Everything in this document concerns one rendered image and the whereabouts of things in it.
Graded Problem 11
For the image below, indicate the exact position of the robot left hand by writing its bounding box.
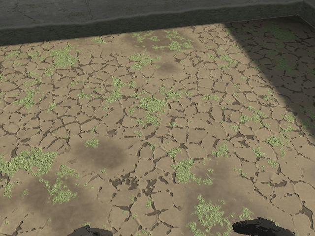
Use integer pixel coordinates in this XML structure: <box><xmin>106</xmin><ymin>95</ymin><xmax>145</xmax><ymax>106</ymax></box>
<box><xmin>67</xmin><ymin>225</ymin><xmax>113</xmax><ymax>236</ymax></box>

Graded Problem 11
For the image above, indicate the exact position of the robot right hand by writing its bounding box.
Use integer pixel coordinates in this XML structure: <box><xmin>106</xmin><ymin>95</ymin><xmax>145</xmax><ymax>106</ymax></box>
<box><xmin>232</xmin><ymin>216</ymin><xmax>295</xmax><ymax>236</ymax></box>

